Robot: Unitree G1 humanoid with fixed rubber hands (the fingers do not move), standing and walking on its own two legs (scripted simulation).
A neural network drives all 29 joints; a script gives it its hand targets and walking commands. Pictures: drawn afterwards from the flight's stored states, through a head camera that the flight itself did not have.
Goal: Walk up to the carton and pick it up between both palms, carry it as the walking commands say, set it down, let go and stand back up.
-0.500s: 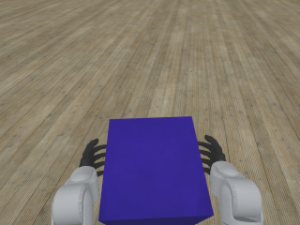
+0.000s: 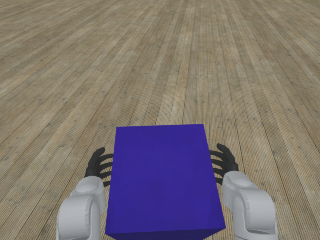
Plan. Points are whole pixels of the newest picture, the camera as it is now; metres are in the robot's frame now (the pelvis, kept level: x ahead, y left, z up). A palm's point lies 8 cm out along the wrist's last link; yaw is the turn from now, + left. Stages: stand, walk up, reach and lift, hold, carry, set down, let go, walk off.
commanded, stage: carry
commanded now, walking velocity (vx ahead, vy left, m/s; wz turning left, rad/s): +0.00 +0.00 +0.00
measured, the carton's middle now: (162, 186) +0.28 +0.00 +0.02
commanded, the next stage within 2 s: none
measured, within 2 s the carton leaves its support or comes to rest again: neither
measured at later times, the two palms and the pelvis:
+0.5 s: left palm (128, 177) +0.27 +0.07 +0.09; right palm (261, 190) +0.22 -0.22 +0.08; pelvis +0.00 -0.03 -0.01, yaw -9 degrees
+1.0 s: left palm (197, 179) +0.26 -0.08 +0.08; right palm out of the picture +0.14 -0.35 +0.09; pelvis -0.03 -0.12 -0.01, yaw -25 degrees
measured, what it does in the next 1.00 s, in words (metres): steps to the right, turning right: right foot, then left foot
